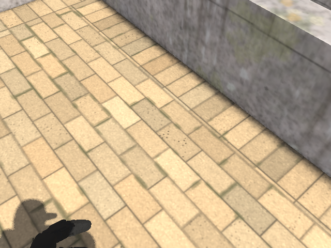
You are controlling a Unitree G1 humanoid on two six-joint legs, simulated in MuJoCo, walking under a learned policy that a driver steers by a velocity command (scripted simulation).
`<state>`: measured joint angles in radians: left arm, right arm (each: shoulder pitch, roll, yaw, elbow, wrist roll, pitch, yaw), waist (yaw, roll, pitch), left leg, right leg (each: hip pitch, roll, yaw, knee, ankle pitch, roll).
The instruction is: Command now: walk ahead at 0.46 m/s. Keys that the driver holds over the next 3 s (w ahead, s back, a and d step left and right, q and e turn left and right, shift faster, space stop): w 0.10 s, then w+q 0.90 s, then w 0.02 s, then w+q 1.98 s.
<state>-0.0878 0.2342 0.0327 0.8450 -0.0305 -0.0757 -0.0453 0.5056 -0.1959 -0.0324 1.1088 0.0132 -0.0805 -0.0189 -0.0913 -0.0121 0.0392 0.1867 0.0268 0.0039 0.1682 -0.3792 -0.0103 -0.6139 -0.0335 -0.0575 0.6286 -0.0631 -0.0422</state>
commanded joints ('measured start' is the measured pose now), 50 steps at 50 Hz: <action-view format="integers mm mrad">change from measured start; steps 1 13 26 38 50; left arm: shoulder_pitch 19 215 434 239 4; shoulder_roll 125 89 164 152 106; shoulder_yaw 42 33 45 36 34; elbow -52 98 144 -29 -138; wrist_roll -1 43 36 2 25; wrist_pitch -5 -47 -11 -91 -41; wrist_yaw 5 15 70 47 42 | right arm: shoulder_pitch -46 -142 -535 -217 -171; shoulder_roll -202 -89 -64 -198 -229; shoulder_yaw -43 -54 -33 -88 -88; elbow -39 -138 -308 -330 -346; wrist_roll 4 23 7 2 9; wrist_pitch -5 26 15 4 10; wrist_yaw -7 -14 52 44 4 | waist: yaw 129 54 172 36 24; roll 164 -72 6 9 108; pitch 15 -9 80 -163 -29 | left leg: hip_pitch -128 -740 -986 -70 -438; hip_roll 222 130 89 210 70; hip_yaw -44 -121 -7 -450 -259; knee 85 1026 515 118 73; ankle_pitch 871 135 432 316 319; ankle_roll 128 85 54 328 225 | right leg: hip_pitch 241 333 673 -169 99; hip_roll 52 -207 -241 -67 14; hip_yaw -18 200 -91 133 93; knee -60 -542 -509 651 -79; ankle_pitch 13 -195 106 -302 183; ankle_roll -49 -152 -114 15 95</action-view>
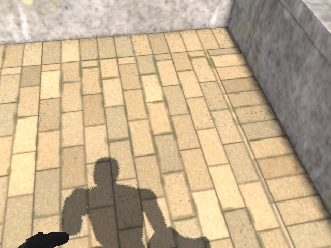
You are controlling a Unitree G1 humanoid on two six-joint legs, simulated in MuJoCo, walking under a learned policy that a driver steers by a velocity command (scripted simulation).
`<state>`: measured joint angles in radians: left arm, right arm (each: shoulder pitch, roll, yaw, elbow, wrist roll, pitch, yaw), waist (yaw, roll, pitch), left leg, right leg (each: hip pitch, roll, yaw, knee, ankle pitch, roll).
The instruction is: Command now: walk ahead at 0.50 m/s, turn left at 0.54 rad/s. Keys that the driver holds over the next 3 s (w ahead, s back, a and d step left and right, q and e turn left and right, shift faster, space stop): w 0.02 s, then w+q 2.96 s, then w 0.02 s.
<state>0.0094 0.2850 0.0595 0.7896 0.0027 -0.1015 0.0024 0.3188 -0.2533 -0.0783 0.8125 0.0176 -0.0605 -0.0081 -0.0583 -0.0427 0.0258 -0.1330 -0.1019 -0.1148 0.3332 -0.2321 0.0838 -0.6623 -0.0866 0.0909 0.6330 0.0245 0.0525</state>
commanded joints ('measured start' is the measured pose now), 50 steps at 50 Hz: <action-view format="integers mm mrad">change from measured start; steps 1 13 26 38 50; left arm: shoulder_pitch -97 182 263 152 -57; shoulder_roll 66 72 161 142 69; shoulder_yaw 9 22 50 15 -2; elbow -87 -34 32 -95 -155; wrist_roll -11 10 -7 -37 -1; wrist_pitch -18 -9 5 -49 -5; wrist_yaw -11 -10 5 -12 -20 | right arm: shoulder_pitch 25 -47 -276 39 18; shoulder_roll -164 -157 -51 -204 -205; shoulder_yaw -40 -26 7 -50 -42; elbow -44 -138 -248 -211 -179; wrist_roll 6 1 6 2 3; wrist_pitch -9 8 19 -2 4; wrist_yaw -9 -9 43 37 -9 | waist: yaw -10 96 145 -21 -3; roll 143 -37 -8 88 118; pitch -19 -45 34 -184 -25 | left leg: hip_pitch -82 -602 -565 323 -144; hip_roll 214 191 206 362 190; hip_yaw -157 -27 116 -431 -155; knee -71 919 390 -28 -73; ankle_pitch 153 -112 263 51 170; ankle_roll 127 -51 -61 255 144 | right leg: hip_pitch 146 597 638 -164 148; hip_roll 64 -209 -166 5 67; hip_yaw -45 263 -208 -11 -50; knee -109 -397 -477 668 -31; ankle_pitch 96 -311 59 -432 65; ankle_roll -8 -224 -203 -69 16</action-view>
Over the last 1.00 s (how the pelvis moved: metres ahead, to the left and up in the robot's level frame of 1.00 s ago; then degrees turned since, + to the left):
0.53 0.09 0.02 26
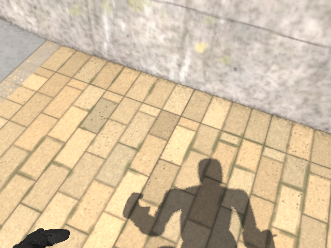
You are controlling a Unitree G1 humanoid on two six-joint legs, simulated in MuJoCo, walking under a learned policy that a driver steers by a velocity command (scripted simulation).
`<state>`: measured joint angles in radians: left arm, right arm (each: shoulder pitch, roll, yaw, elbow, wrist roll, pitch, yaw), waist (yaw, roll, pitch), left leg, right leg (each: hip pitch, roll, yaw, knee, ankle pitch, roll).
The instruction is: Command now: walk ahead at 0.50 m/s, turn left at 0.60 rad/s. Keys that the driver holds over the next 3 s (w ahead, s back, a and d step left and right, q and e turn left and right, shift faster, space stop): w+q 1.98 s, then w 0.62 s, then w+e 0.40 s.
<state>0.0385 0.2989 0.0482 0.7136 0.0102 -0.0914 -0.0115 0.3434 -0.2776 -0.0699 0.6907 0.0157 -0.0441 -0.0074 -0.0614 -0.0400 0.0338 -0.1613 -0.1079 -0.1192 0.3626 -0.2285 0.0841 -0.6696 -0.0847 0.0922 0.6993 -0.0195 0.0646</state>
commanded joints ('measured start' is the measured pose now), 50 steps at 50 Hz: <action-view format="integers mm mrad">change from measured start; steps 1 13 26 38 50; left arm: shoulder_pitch -100 191 243 143 -85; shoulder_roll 65 83 159 142 62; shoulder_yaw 12 41 62 27 6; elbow -87 -35 62 -52 -103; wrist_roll -13 2 -15 -42 -8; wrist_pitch -18 -7 0 -52 -14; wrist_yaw -10 2 17 6 -8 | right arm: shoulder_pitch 9 -78 -300 2 -6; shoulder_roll -180 -157 -41 -188 -187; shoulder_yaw -51 -32 2 -55 -47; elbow -49 -102 -160 -109 -52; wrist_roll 8 -1 9 6 6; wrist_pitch -11 4 8 -17 -11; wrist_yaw -10 -12 44 37 -10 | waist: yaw -5 118 146 -14 -5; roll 122 -31 -22 87 109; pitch -31 -57 27 -179 -23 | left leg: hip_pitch -96 -611 -521 330 -117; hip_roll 207 168 203 363 192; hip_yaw -176 -27 112 -439 -164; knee -82 910 377 -68 -106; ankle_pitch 145 -131 244 -12 162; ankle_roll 140 -74 -72 246 142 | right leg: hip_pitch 163 651 633 -148 164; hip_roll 70 -218 -166 0 69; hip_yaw -40 317 -187 -9 -48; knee -125 -435 -538 584 -103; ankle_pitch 107 -297 86 -378 119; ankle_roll -2 -245 -212 -74 7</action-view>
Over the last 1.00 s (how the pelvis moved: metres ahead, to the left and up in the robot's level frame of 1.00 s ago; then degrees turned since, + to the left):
0.52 0.12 0.00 35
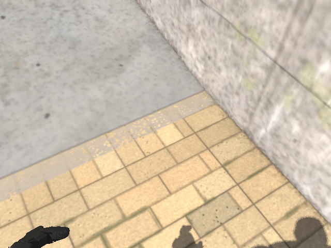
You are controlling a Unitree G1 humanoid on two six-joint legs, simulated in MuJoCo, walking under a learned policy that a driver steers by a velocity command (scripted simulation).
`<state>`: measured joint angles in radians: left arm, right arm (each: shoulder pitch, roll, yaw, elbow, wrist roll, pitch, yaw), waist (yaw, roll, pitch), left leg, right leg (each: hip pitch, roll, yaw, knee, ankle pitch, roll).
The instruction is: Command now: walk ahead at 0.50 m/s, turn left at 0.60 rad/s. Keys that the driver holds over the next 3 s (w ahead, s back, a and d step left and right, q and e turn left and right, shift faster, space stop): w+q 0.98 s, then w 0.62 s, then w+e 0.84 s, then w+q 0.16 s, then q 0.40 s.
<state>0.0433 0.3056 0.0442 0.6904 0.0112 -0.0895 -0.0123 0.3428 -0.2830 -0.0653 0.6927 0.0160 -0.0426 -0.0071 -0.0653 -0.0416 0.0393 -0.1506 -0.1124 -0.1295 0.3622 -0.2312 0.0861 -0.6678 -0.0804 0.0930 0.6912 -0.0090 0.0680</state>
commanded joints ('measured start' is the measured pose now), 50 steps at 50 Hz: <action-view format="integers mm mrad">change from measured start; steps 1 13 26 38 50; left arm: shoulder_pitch -105 189 239 139 -86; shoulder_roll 66 81 155 139 57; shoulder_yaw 14 43 66 31 9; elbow -87 -26 74 -28 -81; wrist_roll -14 1 -18 -38 -10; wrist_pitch -19 -6 -1 -49 -15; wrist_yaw -10 3 17 9 -7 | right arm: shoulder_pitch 9 -79 -302 -20 -8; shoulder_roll -181 -159 -40 -185 -182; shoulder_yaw -52 -35 0 -56 -48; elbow -44 -90 -153 -105 -40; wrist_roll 9 0 9 6 4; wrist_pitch -11 4 7 -18 -15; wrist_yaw -10 -11 46 38 -10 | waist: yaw -5 123 148 1 -3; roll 116 -25 -18 70 112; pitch -26 -58 25 -159 -24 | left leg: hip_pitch -105 -610 -513 283 -108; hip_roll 207 169 205 357 200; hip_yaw -180 -19 122 -409 -145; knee -84 905 361 -76 -118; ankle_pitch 144 -127 250 -13 157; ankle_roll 136 -80 -73 230 137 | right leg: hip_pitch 168 660 634 -128 158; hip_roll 69 -222 -169 -11 57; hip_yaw -37 317 -189 -13 -50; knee -123 -427 -536 568 -104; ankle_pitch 106 -296 85 -375 120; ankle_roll -3 -248 -216 -76 8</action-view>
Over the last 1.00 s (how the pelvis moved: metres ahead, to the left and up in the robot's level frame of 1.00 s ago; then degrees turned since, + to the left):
0.51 0.13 0.00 36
